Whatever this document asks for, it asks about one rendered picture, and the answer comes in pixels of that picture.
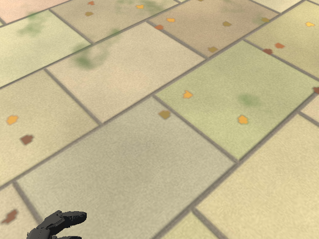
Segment robot left hand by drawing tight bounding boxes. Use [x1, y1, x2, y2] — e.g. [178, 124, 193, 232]
[26, 210, 87, 239]

